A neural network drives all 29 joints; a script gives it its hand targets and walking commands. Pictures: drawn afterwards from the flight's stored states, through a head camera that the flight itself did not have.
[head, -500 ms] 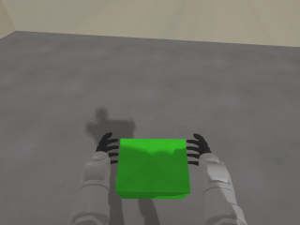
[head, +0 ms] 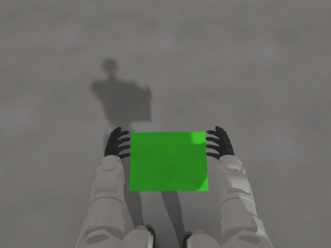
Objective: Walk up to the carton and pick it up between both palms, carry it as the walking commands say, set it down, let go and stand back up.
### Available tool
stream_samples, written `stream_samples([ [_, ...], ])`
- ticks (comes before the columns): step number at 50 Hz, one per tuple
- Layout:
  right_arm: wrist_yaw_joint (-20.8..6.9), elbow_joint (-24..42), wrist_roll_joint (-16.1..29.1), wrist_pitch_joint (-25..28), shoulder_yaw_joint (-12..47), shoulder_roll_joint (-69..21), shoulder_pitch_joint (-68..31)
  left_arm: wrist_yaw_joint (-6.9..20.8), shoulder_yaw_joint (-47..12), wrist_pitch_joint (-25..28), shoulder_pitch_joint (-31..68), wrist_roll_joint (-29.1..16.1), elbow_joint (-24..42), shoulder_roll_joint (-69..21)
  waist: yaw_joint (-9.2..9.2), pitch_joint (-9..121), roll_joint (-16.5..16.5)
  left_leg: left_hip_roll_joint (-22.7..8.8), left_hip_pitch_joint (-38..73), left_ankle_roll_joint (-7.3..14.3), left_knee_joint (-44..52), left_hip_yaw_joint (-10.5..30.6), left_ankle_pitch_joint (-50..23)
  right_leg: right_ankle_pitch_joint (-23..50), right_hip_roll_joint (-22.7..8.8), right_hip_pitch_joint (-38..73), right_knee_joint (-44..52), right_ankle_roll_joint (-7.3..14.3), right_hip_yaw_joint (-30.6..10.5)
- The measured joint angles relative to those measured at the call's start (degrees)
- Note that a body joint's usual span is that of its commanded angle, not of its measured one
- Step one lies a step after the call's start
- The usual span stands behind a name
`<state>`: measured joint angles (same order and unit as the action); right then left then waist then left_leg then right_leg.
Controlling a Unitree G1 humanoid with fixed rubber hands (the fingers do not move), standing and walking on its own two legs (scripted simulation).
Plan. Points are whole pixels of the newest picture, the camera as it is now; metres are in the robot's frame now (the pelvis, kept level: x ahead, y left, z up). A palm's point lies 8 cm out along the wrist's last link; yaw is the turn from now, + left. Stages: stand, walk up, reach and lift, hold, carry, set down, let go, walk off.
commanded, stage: set down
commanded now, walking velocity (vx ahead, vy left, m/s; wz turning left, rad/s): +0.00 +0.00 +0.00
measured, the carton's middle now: (168, 162) +0.35 +0.01 -0.13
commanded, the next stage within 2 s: none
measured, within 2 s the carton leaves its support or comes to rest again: neither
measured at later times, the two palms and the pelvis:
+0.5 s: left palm (121, 163) +0.35 +0.15 -0.12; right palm (215, 159) +0.36 -0.13 -0.13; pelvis -0.02 +0.00 -0.07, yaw +0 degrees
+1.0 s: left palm (128, 165) +0.37 +0.15 -0.21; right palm (209, 163) +0.39 -0.13 -0.22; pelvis -0.03 +0.00 -0.15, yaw +0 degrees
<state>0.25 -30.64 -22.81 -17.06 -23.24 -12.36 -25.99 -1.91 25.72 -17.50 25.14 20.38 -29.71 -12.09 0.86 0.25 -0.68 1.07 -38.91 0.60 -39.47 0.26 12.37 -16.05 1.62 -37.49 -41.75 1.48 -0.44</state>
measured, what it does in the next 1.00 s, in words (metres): lowers itself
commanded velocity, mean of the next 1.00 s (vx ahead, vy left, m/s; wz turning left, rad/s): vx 0.00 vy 0.00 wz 0.00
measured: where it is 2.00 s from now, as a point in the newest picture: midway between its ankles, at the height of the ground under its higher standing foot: outside the picture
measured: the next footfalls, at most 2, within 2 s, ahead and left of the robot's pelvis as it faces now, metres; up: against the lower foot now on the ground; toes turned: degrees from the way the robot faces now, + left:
none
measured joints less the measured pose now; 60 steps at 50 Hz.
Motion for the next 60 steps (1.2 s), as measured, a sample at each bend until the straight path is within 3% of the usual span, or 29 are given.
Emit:
stream_samples([
  [8, 0.42, 0.3, 1.75, 2.49, -0.45, 0.72, -2.16, -1.26, 0.36, 2.65, 2.02, -1.38, 0.82, -0.77, 0.06, 2.47, 0.39, -0.13, -12.52, 0.08, -7.34, -0.36, 1.64, -1.51, 0.19, -12.54, -7.25, -0.18, -0.18],
  [35, 2.71, -3.39, 5.68, 3.74, 0.01, 3.65, -9.6, -3.89, 0.52, 3.58, 6.78, -3.48, 3.06, -1.06, 0.18, 12.56, 1.2, 0.12, -44.62, 0.05, -30.1, -0.59, 8.42, -8.67, 0.2, -44.41, -30.14, -0.44, 0.18],
  [60, 6.02, -10.04, 9.92, 5.12, 1.91, 7.98, -17.18, -7.32, 0.08, 5.63, 14.82, -6.81, -3.14, 2.03, 0.67, 14.78, 1.28, 0.33, -63.68, -0.38, -47.41, -0.17, 12.88, -13.6, 0.28, -63.08, -47.53, -0.18, 1.11],
])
